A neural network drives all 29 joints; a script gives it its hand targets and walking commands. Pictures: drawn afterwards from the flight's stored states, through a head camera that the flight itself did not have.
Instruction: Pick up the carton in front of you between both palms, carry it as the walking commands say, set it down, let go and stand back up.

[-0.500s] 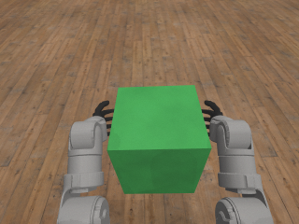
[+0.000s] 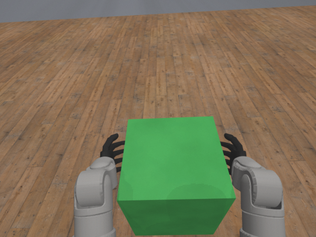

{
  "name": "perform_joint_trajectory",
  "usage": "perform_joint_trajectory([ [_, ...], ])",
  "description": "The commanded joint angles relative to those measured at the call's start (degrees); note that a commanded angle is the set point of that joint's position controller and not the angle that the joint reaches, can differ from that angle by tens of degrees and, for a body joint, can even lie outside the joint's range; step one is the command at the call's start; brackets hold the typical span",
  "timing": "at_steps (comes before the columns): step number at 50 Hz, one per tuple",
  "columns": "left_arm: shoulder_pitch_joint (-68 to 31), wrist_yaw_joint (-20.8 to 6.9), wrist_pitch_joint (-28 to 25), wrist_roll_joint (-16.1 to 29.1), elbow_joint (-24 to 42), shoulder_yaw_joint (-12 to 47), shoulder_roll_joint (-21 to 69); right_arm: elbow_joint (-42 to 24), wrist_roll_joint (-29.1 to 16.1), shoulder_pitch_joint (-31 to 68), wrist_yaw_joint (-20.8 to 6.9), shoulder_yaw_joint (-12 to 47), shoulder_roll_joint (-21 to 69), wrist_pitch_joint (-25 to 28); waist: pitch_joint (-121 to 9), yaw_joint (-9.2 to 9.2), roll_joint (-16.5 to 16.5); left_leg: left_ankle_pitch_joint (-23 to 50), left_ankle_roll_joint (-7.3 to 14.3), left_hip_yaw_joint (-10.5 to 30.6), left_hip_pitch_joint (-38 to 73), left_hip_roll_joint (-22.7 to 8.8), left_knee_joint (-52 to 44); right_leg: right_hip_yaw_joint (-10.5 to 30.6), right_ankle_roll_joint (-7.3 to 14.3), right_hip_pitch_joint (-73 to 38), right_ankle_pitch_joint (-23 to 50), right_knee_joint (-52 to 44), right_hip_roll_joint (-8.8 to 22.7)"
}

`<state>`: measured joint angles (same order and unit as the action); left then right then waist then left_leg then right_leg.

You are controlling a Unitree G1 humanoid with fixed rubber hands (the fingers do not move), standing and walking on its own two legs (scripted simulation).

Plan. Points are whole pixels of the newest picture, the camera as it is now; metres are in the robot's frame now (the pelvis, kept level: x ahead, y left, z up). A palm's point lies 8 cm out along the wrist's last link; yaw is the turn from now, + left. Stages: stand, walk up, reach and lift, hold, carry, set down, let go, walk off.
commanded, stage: carry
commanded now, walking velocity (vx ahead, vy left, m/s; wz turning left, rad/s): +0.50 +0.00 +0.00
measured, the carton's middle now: (172, 178) +0.27 -0.01 +0.03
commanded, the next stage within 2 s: none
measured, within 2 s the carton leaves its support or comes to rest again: neither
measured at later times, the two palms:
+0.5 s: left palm (118, 98) +0.55 +0.16 +0.10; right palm (205, 95) +0.54 -0.13 +0.10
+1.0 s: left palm (128, 74) +0.67 +0.14 +0.12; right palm (205, 72) +0.66 -0.16 +0.11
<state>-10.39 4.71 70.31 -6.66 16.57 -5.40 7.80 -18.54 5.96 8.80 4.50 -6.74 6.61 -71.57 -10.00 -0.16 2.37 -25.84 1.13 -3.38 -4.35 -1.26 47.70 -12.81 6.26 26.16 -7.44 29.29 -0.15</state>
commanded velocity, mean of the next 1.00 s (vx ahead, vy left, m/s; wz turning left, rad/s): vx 0.12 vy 0.00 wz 0.00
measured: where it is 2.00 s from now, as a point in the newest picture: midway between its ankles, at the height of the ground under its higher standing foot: (170, 235)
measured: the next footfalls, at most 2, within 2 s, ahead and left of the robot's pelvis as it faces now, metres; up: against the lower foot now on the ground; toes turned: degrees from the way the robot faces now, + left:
left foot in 0.46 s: +0.44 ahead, +0.11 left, +0.00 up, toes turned -14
right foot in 0.70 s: +0.38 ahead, -0.11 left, +0.00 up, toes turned -2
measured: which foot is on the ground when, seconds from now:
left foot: up 0.00-0.44, down 0.46-1.00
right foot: down 0.00-0.50, up 0.52-0.68, down 0.70-1.00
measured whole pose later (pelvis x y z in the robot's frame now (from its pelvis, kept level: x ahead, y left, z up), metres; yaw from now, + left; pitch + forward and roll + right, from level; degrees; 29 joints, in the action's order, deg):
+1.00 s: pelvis +0.41 +0.00 +0.01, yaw -2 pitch +3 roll +0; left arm -9.8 4.1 69.6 -7.1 17.0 -6.7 7.7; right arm -17.3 7.1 9.1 4.6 -6.1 7.6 -70.2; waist -10.0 -0.1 0.0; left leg -16.5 0.4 -10.6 -17.9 -4.0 31.4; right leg -7.3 -0.5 11.6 -21.5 30.1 3.1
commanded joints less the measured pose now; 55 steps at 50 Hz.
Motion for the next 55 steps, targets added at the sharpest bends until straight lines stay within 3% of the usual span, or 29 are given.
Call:
perform_joint_trajectory([
  [1, -21.17, -13.98, 1.0, 21.78, 0.02, 37.12, 48.57, -3.04, -22.85, 28.84, -14.32, 40.55, 48.27, -0.47, -13.01, -0.99, -13.34, -0.05, 0.19, 4.25, -35.7, -0.83, 28.43, 38.59, 8.12, -37.35, -1.1, -14.81, 22.67],
  [2, -23.04, -14.29, 0.53, 22.32, 0.8, 38.11, 50.81, -3.05, -22.96, 29.89, -14.45, 40.73, 50.12, 0.23, -11.42, -0.74, -7.45, 3.46, 0.68, 4.8, -34.16, -3.24, 25.66, 33.7, 5.72, -31.49, -2.61, -16.26, 21.07],
  [3, -25.41, -14.63, -0.03, 22.97, 1.72, 38.99, 52.57, -2.86, -22.95, 30.48, -14.48, 41.09, 51.68, 0.87, -9.28, -0.51, -4.59, 6.6, 0.37, 4.77, -32.24, -5.27, 21.59, 29.13, 3.89, -25.62, -4.53, -18.28, 20.17],
  [5, -26.86, -15.14, -0.99, 24.01, 2.48, 39.91, 54.16, -2.5, -22.41, 30.11, -14.23, 41.74, 53.53, 2.03, -8.36, -0.19, -5.31, 10.91, -0.6, 2.99, -28.02, -6.12, 15.06, 21.98, 1.5, -18.89, -11.21, -21.43, 17.19],
  [7, -25.97, -15.37, -1.47, 24.51, 3.06, 40.11, 53.39, -2.1, -21.84, 28.18, -13.73, 41.84, 54.26, 2.86, -7.89, -0.19, -7.3, 12.96, -1.78, 1.13, -27.81, -6.21, 8.67, 17.93, 1.5, -17.85, -12.16, -23.33, 16.06],
  [10, -24.7, -15.61, -1.69, 24.84, 4.42, 40.22, 51.78, -3.13, -21.05, 26.75, -12.95, 41.96, 53.44, 3.34, -6.43, -0.38, -7.97, 17.86, -3.28, -0.62, -32.02, -6.49, -0.1, 15.49, 2.27, -21.58, -8.73, -24.71, 15.66],
  [13, -23.37, -15.47, -1.19, 24.5, 5.9, 39.65, 49.84, -4.79, -21.21, 26.07, -12.54, 42.1, 52.1, 2.91, -5.0, -0.57, -8.08, 23.05, -3.42, -2.4, -33.9, -5.94, -6.21, 12.51, 1.38, -25.54, -2.18, -23.93, 14.12],
  [18, -19.69, -14.96, 0.1, 22.45, 4.13, 38.0, 47.39, -4.21, -21.55, 24.45, -12.71, 41.95, 49.63, 1.26, -2.75, -0.7, -10.13, 24.78, -2.34, -6.56, -30.52, -1.81, -14.56, 5.79, -0.6, -30.26, 30.52, -15.4, 12.22],
  [21, -18.59, -14.79, 0.3, 21.67, 3.04, 37.56, 47.71, -3.49, -22.02, 24.59, -13.22, 41.94, 49.49, 0.8, -2.89, -1.16, -11.25, 28.07, -1.87, -10.0, -22.47, 1.0, -21.74, 3.34, -2.48, -30.48, 35.49, -7.84, 10.93],
  [22, -18.81, -14.82, 0.27, 21.68, 2.86, 37.65, 47.82, -3.1, -21.87, 24.05, -13.39, 41.86, 49.77, 0.88, -3.81, -0.37, -10.17, 33.51, -1.59, -11.51, -15.58, 1.91, -27.97, 1.6, -4.1, -28.58, 37.14, -2.24, 10.04],
  [23, -19.4, -14.92, 0.19, 21.69, 2.8, 37.9, 47.76, -2.8, -21.5, 23.63, -13.57, 41.63, 49.82, 0.99, -5.95, 0.29, -8.95, 41.36, -1.32, -10.2, -6.18, -0.08, -31.11, 1.46, -6.39, -24.55, 34.6, 2.59, 9.67],
  [24, -20.02, -15.08, 0.08, 21.72, 2.46, 38.02, 47.65, -2.61, -21.26, 23.5, -13.7, 41.3, 49.61, 1.0, -10.55, 0.65, -5.27, 59.83, -0.74, -2.47, 5.69, -8.49, -27.48, 1.23, -8.78, -17.79, 18.92, 10.47, 8.21],
  [25, -22.08, -15.01, 0.32, 22.56, 3.16, 39.41, 49.25, -0.47, -20.72, 22.89, -13.94, 40.41, 50.28, 1.49, -19.28, 1.32, 5.64, 85.6, 8.08, 10.46, 25.53, -20.8, -18.56, 5.16, -10.44, -3.69, -4.99, 21.4, 4.99],
  [26, -21.11, -15.19, 0.07, 22.94, 3.65, 40.06, 50.06, 0.8, -20.99, 20.14, -14.08, 40.13, 52.04, 2.4, -22.45, 1.55, 9.63, 85.21, 12.37, 14.44, 26.18, -22.16, -21.21, 7.9, -9.81, 0.3, -25.87, 25.79, 1.36],
  [27, -21.96, -15.36, -0.67, 23.25, 3.73, 40.74, 51.85, -0.19, -21.51, 20.54, -14.17, 40.28, 53.66, 3.32, -20.49, 1.24, 7.85, 75.63, 11.32, 12.27, 21.68, -20.98, -24.38, 10.57, -8.93, 0.78, -27.85, 25.11, 2.51],
  [28, -23.1, -15.48, -1.49, 23.55, 4.31, 41.5, 53.05, -1.06, -21.86, 21.78, -14.27, 40.58, 55.57, 4.09, -19.78, 0.84, 5.22, 63.8, 9.23, 10.53, 17.36, -19.78, -26.79, 12.2, -7.94, -1.08, -27.27, 20.51, 3.85],
  [29, -23.67, -15.48, -2.25, 23.73, 5.0, 42.03, 53.74, -1.8, -22.13, 22.84, -14.43, 41.02, 57.21, 4.75, -17.66, 0.5, 4.82, 54.51, 7.14, 7.72, 12.23, -18.11, -28.8, 12.03, -7.38, -3.61, -27.56, 12.51, 5.08],
  [31, -23.3, -15.18, -3.44, 24.01, 5.29, 42.48, 55.63, -2.79, -22.46, 23.29, -14.62, 41.62, 58.26, 5.65, -16.68, 0.51, 6.15, 39.8, 5.23, 4.36, 6.56, -15.26, -31.53, 8.95, -7.27, -9.9, -22.38, 4.22, 3.24],
  [32, -22.04, -14.98, -3.94, 23.67, 5.58, 42.64, 55.75, -3.24, -22.62, 22.36, -14.75, 41.76, 58.14, 6.0, -17.3, 0.62, 6.29, 36.2, 4.95, 3.33, 5.33, -14.98, -31.46, 8.02, -7.17, -11.96, -18.85, 2.56, 3.23],
  [35, -19.61, -14.61, -4.47, 22.64, 6.77, 42.67, 54.94, -4.57, -22.88, 21.26, -15.11, 42.42, 56.6, 6.42, -16.99, 0.28, 4.01, 29.28, 2.78, -1.17, -0.52, -12.32, -28.67, 6.36, -7.92, -18.88, -2.04, -6.43, 5.39],
  [36, -19.58, -14.56, -4.35, 22.41, 7.17, 42.61, 54.45, -5.32, -22.94, 21.76, -15.22, 42.64, 55.53, 6.3, -15.55, 0.09, 3.0, 24.54, 1.4, -2.67, -1.79, -10.98, -28.16, 7.95, -7.98, -17.95, -0.5, -7.59, 7.51],
  [37, -20.75, -14.51, -3.9, 22.34, 7.98, 42.35, 53.37, -5.29, -22.93, 22.8, -15.18, 42.89, 54.89, 6.06, -13.09, 0.36, 1.0, 23.23, 0.36, -2.74, -3.49, -9.9, -26.37, 10.06, -7.91, -17.78, 1.8, -7.55, 10.04],
  [38, -21.47, -14.51, -3.56, 22.29, 7.96, 41.89, 52.48, -6.16, -23.06, 23.62, -15.05, 43.21, 53.79, 5.6, -10.7, 0.66, -2.23, 26.43, -0.38, -2.45, -4.17, -8.78, -25.4, 10.47, -7.51, -16.07, 5.04, -5.23, 10.94],
  [42, -18.78, -14.46, -1.17, 22.13, 5.05, 39.9, 48.03, -5.08, -22.25, 22.52, -14.07, 41.89, 49.05, 2.96, -10.09, 0.49, -3.83, 40.19, -0.52, -1.98, -3.92, -9.01, -18.62, 10.1, -6.89, -16.14, 18.78, -2.14, 10.41],
  [45, -19.25, -14.36, 0.06, 21.77, 2.75, 38.69, 46.46, -2.89, -21.54, 23.23, -13.67, 41.12, 47.52, 1.53, -10.26, 0.2, -4.75, 42.85, -0.94, -2.31, -4.98, -8.38, -16.27, 9.77, -6.81, -16.9, 26.98, -0.49, 10.23],
  [49, -23.35, -14.46, 0.26, 22.15, 1.59, 38.73, 47.32, -1.35, -21.46, 26.76, -13.63, 41.01, 48.44, 1.21, -10.01, 0.06, -4.33, 40.59, -1.17, -2.33, -5.41, -8.03, -15.41, 9.7, -6.44, -16.78, 28.24, 0.03, 10.26],
  [55, -25.11, -14.78, -2.08, 21.12, -0.91, 39.44, 49.44, 1.79, -20.27, 27.94, -13.89, 41.28, 50.78, 3.57, -11.03, 0.09, -3.54, 37.83, -0.8, -2.06, -4.75, -8.12, -15.08, 9.62, -6.08, -16.91, 24.27, 0.53, 10.0],
])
